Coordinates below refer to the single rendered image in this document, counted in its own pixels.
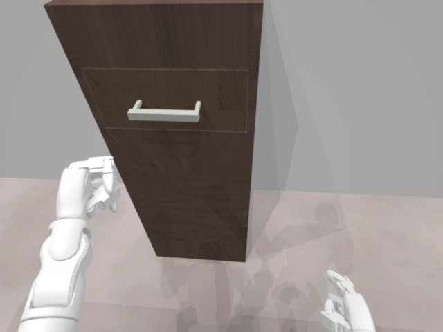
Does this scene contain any robot left forearm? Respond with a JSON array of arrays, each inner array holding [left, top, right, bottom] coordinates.
[[18, 218, 93, 332]]

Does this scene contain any drawer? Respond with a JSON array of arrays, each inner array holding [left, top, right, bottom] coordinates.
[[82, 67, 248, 131]]

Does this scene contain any handle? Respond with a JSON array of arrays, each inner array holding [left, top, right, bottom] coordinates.
[[127, 100, 201, 122]]

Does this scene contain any robot left hand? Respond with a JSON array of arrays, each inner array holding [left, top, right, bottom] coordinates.
[[56, 156, 121, 223]]

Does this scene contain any cabinet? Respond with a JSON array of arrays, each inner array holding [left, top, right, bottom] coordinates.
[[44, 0, 264, 262]]

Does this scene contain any robot right hand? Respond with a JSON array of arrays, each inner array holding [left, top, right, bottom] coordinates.
[[321, 270, 376, 332]]

